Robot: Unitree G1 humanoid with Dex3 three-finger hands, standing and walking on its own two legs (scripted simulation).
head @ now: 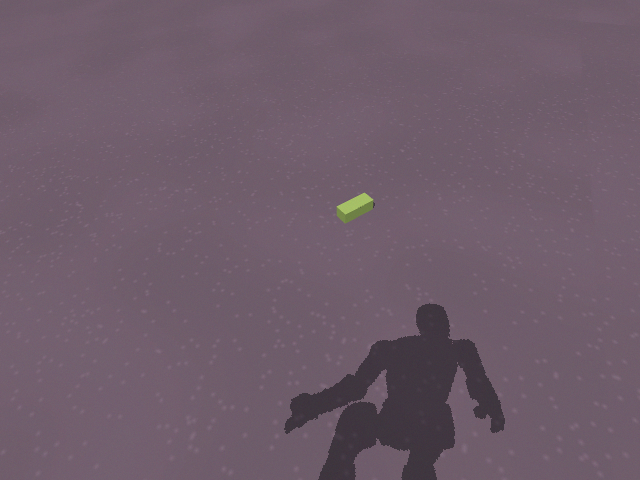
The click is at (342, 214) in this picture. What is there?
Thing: lying carton
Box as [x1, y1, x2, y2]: [337, 192, 373, 223]
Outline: 364,192 337,206 337,215 345,223 372,208 373,200
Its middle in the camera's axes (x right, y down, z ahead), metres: +0.17 -0.17 +1.78
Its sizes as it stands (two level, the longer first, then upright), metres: 0.164 0.066 0.058
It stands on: the floor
